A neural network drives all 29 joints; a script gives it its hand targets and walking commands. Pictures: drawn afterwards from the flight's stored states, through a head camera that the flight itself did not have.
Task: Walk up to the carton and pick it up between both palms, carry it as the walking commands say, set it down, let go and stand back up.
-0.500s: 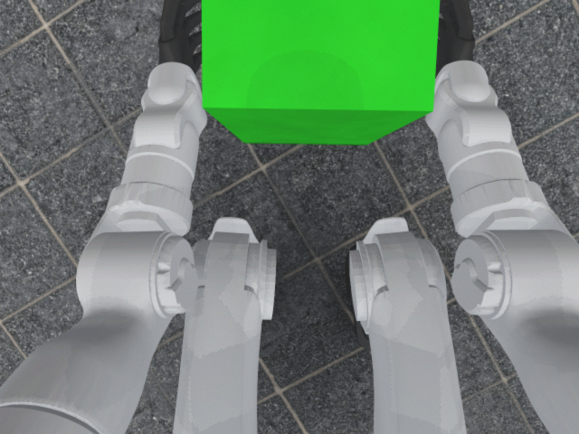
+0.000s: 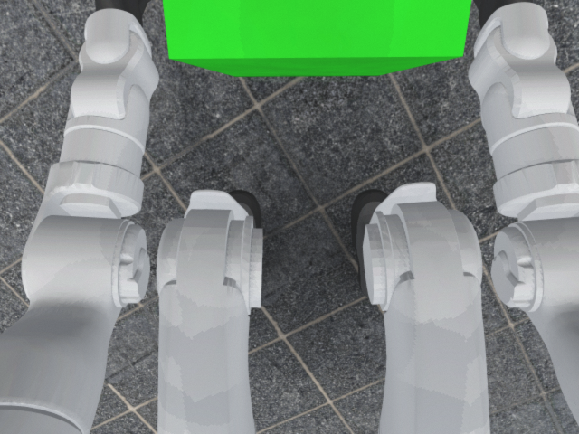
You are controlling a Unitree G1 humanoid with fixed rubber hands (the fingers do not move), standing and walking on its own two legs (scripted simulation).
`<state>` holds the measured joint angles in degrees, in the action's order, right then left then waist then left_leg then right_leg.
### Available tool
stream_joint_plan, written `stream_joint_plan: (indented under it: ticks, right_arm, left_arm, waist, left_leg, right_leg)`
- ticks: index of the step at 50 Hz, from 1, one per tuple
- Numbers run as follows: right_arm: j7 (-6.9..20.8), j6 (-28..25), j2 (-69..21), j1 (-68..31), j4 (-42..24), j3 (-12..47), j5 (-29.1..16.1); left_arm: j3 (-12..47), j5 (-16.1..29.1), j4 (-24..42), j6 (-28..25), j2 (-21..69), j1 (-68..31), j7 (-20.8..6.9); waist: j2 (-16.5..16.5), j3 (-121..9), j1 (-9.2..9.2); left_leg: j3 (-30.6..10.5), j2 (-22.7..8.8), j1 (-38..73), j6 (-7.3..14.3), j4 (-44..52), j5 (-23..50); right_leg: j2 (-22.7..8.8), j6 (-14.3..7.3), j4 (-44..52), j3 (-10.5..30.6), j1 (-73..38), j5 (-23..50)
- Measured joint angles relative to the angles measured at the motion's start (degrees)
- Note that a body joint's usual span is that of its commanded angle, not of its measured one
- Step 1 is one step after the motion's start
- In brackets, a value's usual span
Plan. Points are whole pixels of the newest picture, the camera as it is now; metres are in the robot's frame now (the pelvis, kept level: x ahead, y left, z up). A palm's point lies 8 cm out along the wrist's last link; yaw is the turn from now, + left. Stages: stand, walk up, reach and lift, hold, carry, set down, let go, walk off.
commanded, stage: set down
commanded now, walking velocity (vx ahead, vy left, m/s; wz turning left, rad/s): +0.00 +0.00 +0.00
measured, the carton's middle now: out of the picture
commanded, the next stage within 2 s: let go in 1.30 s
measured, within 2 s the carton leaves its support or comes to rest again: neither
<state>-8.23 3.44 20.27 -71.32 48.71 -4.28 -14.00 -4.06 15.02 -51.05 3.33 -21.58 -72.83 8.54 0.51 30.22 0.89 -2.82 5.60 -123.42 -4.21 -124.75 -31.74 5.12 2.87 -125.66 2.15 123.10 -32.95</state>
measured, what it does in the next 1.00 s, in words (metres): rises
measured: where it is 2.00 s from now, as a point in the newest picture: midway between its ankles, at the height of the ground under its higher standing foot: (306, 264)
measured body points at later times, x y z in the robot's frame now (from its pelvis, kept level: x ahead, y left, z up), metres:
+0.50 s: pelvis +0.00 +0.01 +0.08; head +0.35 +0.00 +0.34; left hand +0.53 +0.19 -0.08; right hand +0.51 -0.21 -0.07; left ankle +0.13 +0.13 -0.34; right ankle +0.12 -0.12 -0.34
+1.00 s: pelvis +0.00 +0.00 +0.20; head +0.35 -0.01 +0.47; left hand +0.53 +0.19 +0.07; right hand +0.52 -0.21 +0.07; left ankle +0.13 +0.13 -0.34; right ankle +0.12 -0.12 -0.34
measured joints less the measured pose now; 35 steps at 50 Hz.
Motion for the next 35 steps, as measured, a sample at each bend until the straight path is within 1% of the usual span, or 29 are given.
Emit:
stream_joint_plan:
  ticks: [3,6,7,8,12,18,24,32,35]
  right_arm:
    - [0.27,1.40,-0.03,1.22,-3.21,-0.03,-0.95]
    - [0.59,2.45,-0.47,1.54,-5.51,-0.05,-0.52]
    - [0.68,2.81,-0.65,1.53,-5.90,-0.21,-0.14]
    - [0.78,3.22,-0.87,1.61,-6.33,-0.53,0.29]
    - [0.91,4.68,-1.71,2.87,-7.80,-2.40,1.95]
    - [0.75,7.42,-1.90,6.53,-13.13,-4.46,3.50]
    - [1.86,9.75,-0.43,6.07,-14.34,-5.19,3.68]
    - [2.49,12.31,-0.55,4.83,-16.11,-5.42,3.82]
    - [2.57,13.32,-0.57,4.55,-16.16,-5.96,4.10]
  left_arm:
    - [-0.81,0.33,2.13,0.81,-0.43,0.95,-0.30]
    - [-1.57,-0.66,3.52,1.61,-0.29,1.41,-0.81]
    - [-1.96,-1.25,3.81,2.01,-0.02,1.53,-0.93]
    - [-2.39,-1.77,4.37,2.42,0.35,1.81,-0.96]
    - [-3.64,-3.82,7.94,4.02,2.21,3.88,-0.64]
    - [-4.35,-4.43,14.78,7.27,2.87,7.04,0.16]
    - [-5.06,-4.66,14.15,9.95,1.75,5.86,-0.10]
    - [-5.78,-5.32,17.78,12.67,2.06,5.13,-0.28]
    - [-5.52,-5.61,17.87,13.67,1.85,4.69,-0.31]
  waist:
    - [-0.69,-0.15,0.31]
    - [-1.22,-0.22,0.63]
    - [-1.34,-0.24,0.64]
    - [-1.38,-0.25,0.62]
    - [-0.98,-0.25,0.28]
    - [-0.09,-0.25,0.02]
    - [0.31,-0.36,0.13]
    - [-0.68,-0.30,0.40]
    - [-0.87,-0.33,0.45]
  left_leg:
    - [0.09,-0.29,0.62,0.05,-0.74,-0.69]
    - [0.00,-0.41,1.76,0.06,-0.80,-1.10]
    - [-0.02,-0.47,2.26,0.09,-0.64,-1.18]
    - [-0.02,-0.50,2.80,0.23,-0.39,-1.29]
    - [-0.24,-0.48,5.53,0.67,1.32,-1.56]
    - [-0.31,-0.58,10.75,1.31,5.32,-1.52]
    - [-0.10,-0.88,15.55,1.77,10.95,-0.16]
    - [-0.07,-1.32,20.90,1.91,18.23,1.91]
    - [-0.37,-1.40,23.04,1.84,20.71,2.51]
  right_leg:
    - [0.09,-0.07,-0.68,-0.05,-0.50,-0.50]
    - [-0.05,-0.13,-0.63,-0.23,-1.73,-0.91]
    - [-0.14,-0.88,-0.35,-0.37,-2.29,-0.87]
    - [-0.20,-1.02,-0.07,-0.40,-2.88,-0.96]
    - [-0.58,-0.22,1.87,-0.53,-5.94,-1.51]
    - [-0.94,-0.10,6.12,-0.46,-11.44,-1.55]
    - [-1.06,-0.10,11.75,-0.02,-16.14,-0.07]
    - [-1.04,-0.38,18.91,0.37,-21.15,2.26]
    - [-1.10,-0.59,21.49,0.20,-23.31,2.94]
